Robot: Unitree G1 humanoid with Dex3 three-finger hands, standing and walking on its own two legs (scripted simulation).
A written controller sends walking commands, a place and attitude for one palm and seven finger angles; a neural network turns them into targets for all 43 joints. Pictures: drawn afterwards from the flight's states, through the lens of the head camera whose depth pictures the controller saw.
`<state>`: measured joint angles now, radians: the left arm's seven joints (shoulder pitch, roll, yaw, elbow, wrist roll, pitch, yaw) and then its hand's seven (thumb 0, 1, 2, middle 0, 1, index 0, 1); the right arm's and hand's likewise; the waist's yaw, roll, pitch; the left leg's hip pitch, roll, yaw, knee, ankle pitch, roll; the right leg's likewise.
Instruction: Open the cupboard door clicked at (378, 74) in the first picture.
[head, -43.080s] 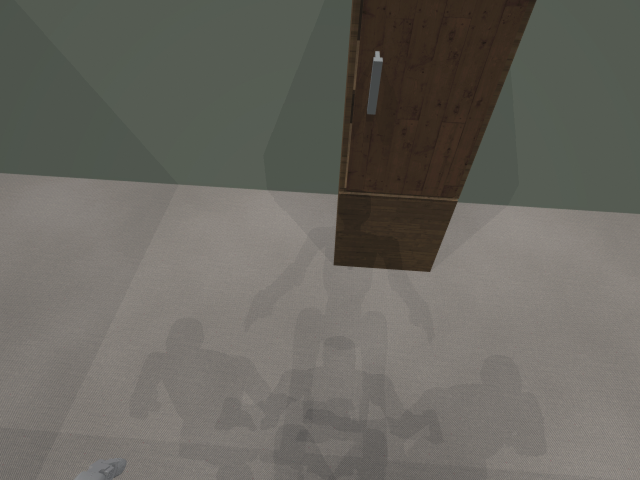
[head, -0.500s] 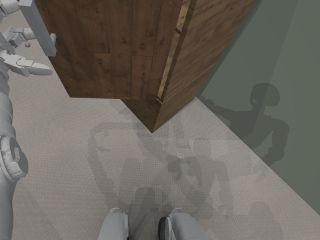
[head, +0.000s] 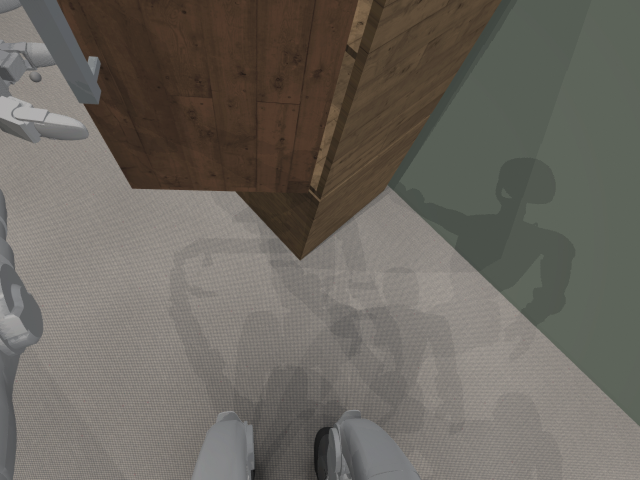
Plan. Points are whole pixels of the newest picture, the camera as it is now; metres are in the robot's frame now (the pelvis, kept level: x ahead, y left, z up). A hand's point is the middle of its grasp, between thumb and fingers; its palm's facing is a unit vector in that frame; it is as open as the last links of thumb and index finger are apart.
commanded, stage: move the hooked fingers beside the handle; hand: left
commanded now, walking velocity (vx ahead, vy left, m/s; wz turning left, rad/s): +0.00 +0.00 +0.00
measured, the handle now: (69, 37) +0.59 +0.24 +0.09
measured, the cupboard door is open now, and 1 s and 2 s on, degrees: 50 50 50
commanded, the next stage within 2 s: none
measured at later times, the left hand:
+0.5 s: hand (23, 74) +0.54 +0.28 +0.09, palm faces +0.02 -1.00 +0.02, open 14.6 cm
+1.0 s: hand out of the picture +0.53 +0.30 +0.09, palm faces +0.01 -1.00 +0.01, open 14.0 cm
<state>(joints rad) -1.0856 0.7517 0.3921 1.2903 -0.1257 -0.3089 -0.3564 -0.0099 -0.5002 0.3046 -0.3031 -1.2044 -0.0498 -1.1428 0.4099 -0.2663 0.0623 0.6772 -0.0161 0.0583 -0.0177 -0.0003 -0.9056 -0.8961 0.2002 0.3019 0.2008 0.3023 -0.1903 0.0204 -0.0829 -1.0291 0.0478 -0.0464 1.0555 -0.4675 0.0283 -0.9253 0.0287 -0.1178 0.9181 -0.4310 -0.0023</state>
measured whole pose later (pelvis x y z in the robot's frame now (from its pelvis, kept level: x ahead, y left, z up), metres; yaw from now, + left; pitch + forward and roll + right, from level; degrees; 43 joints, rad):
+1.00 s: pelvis -0.01 +0.01 -0.01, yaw -3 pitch +26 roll -7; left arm -1.07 0.92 0.55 1.32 -0.08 -0.28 -0.53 -0.01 -0.50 0.30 -0.30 -1.20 -0.30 -1.20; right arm 0.41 -0.29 0.09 0.60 0.00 0.09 -0.05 0.00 -0.90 -0.90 0.20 0.30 0.20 0.30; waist -0.23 0.03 -0.07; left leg -1.06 0.07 -0.01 1.09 -0.48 0.04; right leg -0.97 0.05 -0.08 0.94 -0.42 0.01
